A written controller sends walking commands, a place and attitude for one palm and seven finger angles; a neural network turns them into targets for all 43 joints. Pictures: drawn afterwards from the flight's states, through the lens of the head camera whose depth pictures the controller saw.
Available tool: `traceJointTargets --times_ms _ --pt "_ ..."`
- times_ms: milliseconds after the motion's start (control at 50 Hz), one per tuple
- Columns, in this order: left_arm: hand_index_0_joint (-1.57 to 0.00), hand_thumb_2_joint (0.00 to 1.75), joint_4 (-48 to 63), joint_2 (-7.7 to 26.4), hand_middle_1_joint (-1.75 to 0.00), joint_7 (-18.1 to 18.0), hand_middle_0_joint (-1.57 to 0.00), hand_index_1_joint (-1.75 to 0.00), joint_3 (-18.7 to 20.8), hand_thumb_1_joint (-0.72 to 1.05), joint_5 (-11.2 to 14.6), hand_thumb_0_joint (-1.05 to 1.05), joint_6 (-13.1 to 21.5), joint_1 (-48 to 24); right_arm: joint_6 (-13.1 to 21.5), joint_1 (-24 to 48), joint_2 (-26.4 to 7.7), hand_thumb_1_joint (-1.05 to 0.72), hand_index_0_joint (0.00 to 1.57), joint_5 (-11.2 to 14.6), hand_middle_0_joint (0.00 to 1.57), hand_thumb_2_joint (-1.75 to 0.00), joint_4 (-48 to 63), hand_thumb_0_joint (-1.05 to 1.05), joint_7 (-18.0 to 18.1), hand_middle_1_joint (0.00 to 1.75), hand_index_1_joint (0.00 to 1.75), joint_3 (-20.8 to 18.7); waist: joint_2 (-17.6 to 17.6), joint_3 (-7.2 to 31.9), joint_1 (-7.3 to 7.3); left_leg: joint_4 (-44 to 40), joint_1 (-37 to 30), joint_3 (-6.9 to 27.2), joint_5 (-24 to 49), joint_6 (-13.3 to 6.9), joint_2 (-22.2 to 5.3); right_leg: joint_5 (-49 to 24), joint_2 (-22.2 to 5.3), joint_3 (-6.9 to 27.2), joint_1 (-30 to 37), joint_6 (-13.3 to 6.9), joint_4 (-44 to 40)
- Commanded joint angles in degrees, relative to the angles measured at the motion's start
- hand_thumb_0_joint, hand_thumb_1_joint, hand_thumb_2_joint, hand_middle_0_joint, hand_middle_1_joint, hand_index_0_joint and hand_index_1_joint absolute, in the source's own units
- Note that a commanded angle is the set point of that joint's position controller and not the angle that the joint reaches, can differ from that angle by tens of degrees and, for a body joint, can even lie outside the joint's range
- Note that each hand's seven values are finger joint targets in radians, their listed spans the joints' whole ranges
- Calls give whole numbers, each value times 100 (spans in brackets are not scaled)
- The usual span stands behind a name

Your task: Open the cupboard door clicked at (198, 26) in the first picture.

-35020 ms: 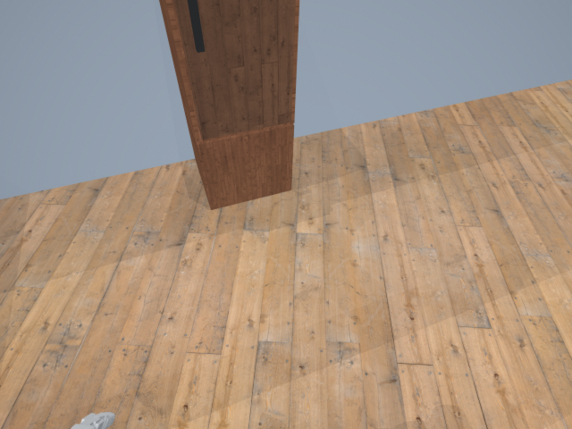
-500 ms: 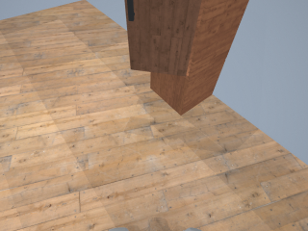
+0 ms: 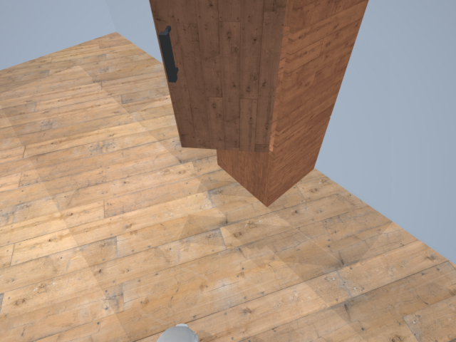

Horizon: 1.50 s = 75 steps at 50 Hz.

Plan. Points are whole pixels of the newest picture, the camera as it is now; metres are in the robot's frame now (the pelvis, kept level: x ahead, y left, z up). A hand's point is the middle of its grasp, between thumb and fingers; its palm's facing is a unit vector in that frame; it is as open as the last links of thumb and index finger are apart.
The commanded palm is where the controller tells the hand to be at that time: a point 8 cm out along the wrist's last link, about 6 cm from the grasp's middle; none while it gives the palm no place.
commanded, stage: take the last steps up to it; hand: left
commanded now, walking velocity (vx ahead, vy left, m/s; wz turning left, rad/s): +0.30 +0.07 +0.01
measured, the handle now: (170, 54) +0.86 +0.22 +0.07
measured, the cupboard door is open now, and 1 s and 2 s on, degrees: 42 42 42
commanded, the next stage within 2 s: come to a stop and stand still in 0.48 s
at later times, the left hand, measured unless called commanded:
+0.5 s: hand (119, 295) +0.24 +0.27 -0.18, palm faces +0.02 -0.98 -0.19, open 7.3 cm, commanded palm none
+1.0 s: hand (145, 254) +0.34 +0.24 -0.19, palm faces +0.01 -0.99 -0.17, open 7.3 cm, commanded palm none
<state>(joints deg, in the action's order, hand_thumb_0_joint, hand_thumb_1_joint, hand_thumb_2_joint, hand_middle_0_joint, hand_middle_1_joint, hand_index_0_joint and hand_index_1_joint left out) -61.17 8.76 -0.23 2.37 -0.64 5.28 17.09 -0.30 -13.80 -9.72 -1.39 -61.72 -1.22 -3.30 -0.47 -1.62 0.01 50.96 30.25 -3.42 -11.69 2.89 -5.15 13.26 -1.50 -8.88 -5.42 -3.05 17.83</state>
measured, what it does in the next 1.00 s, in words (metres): walks ahead: left foot, then right foot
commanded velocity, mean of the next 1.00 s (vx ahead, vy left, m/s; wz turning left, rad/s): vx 0.03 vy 0.02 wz -0.02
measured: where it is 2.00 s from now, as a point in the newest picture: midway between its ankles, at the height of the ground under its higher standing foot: outside the picture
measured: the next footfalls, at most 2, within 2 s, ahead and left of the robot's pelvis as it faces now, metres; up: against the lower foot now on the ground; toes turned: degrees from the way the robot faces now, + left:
left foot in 0.22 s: +0.27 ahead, +0.17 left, +0.00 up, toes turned +3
right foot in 0.66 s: +0.35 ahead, -0.05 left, +0.00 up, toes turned -2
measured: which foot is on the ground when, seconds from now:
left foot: up 0.00-0.20, down 0.22-1.00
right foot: down 0.00-0.22, up 0.24-0.64, down 0.66-1.00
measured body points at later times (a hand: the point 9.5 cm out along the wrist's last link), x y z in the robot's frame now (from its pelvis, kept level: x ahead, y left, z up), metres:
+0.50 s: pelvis +0.18 +0.09 -0.01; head +0.20 +0.09 +0.44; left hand +0.24 +0.32 -0.16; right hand +0.20 -0.15 -0.16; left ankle +0.19 +0.16 -0.75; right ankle +0.23 -0.05 -0.70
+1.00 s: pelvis +0.27 +0.07 -0.02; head +0.30 +0.08 +0.43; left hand +0.34 +0.29 -0.18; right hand +0.26 -0.15 -0.17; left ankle +0.19 +0.16 -0.75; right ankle +0.26 -0.05 -0.73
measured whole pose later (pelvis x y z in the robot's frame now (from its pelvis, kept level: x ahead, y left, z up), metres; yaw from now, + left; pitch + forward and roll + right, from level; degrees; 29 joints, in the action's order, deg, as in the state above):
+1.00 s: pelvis +0.27 +0.07 -0.02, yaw -1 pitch +1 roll +0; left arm -58.9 9.2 -1.6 2.3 -0.4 -2.7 8.1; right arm -1.4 -15.3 -7.2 -1.5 -60.7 2.6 -2.3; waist 1.6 -3.5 -1.1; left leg 28.6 7.2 -7.2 -22.0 -1.9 -0.7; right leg 24.0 -2.0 -2.9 -21.1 -1.0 43.8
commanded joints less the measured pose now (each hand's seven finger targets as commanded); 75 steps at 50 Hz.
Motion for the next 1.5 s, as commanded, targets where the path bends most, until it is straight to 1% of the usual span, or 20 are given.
traceJointTargets --times_ms 0,100,160,200,220,340,560,600,640,740,820,900,940,1040,1080,1100,1140,1180,1240,1480 --pt "-20 90 -174 716 -30 -36 -20 -30 103 90 -35 0 27 767 157 558 -121 -90 20 22 20 -90 487 0 -85 30 30 35 855 -199 249 -729 499 -181 126 -48 12 -2178 -1565 765 613 -442 -601" --pt "-20 90 -332 868 -30 -60 -20 -30 138 90 -67 0 -58 805 227 915 -208 -90 20 25 20 -90 653 0 -114 30 30 38 896 -436 223 -1521 -144 -296 -162 -269 173 -2026 -1735 788 487 -404 -334" --pt "-20 90 -303 824 -30 -26 -20 -30 156 90 -37 0 -106 605 316 -404 -557 -90 20 -27 20 -90 224 0 11 30 30 -41 315 59 -431 -2363 -2497 -513 63 -467 454 -2347 -1208 306 -526 -122 1430" --pt "-20 90 41 335 -30 23 -20 -30 53 90 19 0 -137 764 317 -1748 -1564 -90 20 -91 20 -90 11 0 197 30 30 -260 -1658 1069 -749 -3261 -4256 2586 136 -1456 -1814 1954 -23 18 -2558 233 4611" --pt "-20 90 194 333 -30 -24 -20 -30 55 90 -30 0 -138 481 267 -1498 -1568 -90 20 -49 20 -90 52 0 206 30 30 -254 -1030 828 -658 -3539 -3483 2621 -777 -1622 -2026 2108 -144 517 -2768 69 5480" --pt "-20 90 92 58 -30 81 -20 -30 67 90 -95 0 -363 364 471 -431 -596 -90 20 -16 20 -90 353 0 272 30 30 24 -393 112 45 -4076 -1763 875 261 -1232 -1236 525 -660 748 -2570 275 4755" --pt "-20 90 509 351 -30 93 -20 -30 46 90 -86 0 -396 -662 339 -751 -662 -90 20 -51 20 -90 76 0 234 30 30 44 -195 -243 4 -3637 -1734 419 507 -1174 -1021 104 -266 386 -1293 289 1718" --pt "-20 90 305 497 -30 20 -20 -30 34 90 -71 0 -320 -209 341 -749 -473 -90 20 5 20 -90 4 0 264 30 30 138 104 56 200 -2690 -1580 -45 1330 -677 -474 -1106 -312 554 -176 233 796" --pt "-20 90 82 1073 -30 -85 -20 -30 33 90 9 0 -260 156 273 -1027 -273 -90 20 97 20 -90 -32 0 248 30 30 203 686 456 72 -2253 -931 -296 -491 -133 208 -3910 -1758 1774 721 -405 774" --pt "-20 90 177 1040 -30 -260 -20 -30 55 90 62 0 -385 -347 -5 -1169 -299 -90 20 156 20 -90 -247 0 320 30 30 150 1099 816 -15 -2215 -1447 -180 -649 -28 149 -5856 -1596 1228 639 -485 1153" --pt "-20 90 286 1003 -30 -261 -20 -30 159 90 56 0 -514 -399 -77 -1098 -456 -90 20 90 20 -90 -134 0 374 30 30 29 -128 739 8 -2304 -2143 -121 2589 -121 -156 -4693 -1148 936 -93 -159 1669" --pt "-20 90 664 546 -30 -207 -20 -30 128 90 7 0 -691 -954 -83 -991 -679 -90 20 -9 20 -90 86 0 437 30 30 -57 -926 192 -178 -2785 -2764 720 5150 -1021 -1160 1176 -60 527 -1757 253 2789" --pt "-20 90 663 439 -30 -183 -20 -30 132 90 -3 0 -737 -980 -58 -720 -699 -90 20 -49 20 -90 192 0 469 30 30 -57 -968 -53 -133 -2710 -2677 685 4991 -1272 -1206 1561 -31 751 -1924 218 3104" --pt "-20 90 440 538 -30 -129 -20 -30 145 90 -16 0 -617 -214 -30 -325 -772 -90 20 35 20 -90 335 0 430 30 30 -98 -548 323 112 -2030 -2618 241 3436 -729 -595 -1005 -88 707 -685 177 1070" --pt "-20 90 220 1038 -30 -437 -20 -30 142 90 -56 0 -468 613 158 232 -672 -90 20 183 20 -90 912 0 374 30 30 -136 291 398 233 -720 -1712 -411 945 -196 2 -5752 -999 1528 -48 104 1001" --pt "-20 90 441 1203 -30 -417 -20 -30 157 90 -66 0 -360 493 92 -58 -339 -90 20 209 20 -90 1060 0 279 30 30 -60 1104 759 109 -551 -843 106 -1311 -318 272 -5776 -1491 2216 578 -529 1207" --pt "-20 90 694 1012 -30 -390 -20 -30 72 90 -119 0 -295 117 34 32 -279 -90 20 198 20 -90 1126 0 233 30 30 -6 762 907 -51 -1076 -1105 245 -1652 -360 246 -4881 -1417 2053 236 -790 1115" --pt "-20 90 793 1045 -30 -340 -20 -30 33 90 -16 0 -302 -357 66 -449 -374 -90 20 122 20 -90 884 0 202 30 30 -1 -91 671 -353 -2476 -2189 194 109 -402 239 -2949 -869 1471 -665 -308 1452" --pt "-20 90 749 767 -30 -281 -20 -30 -70 90 -23 0 -429 -230 112 -53 -694 -90 20 53 20 -90 966 0 227 30 30 62 -543 -17 -53 -2710 -1793 715 1103 -675 -434 -396 -183 1038 -955 113 1151" --pt "-20 90 481 971 -30 -147 -20 -30 -122 90 -22 0 -368 -169 147 -258 -693 -90 20 23 20 -90 589 0 201 30 30 207 203 -260 -69 -3184 -1763 467 -746 -523 22 916 -418 1554 -1105 51 121"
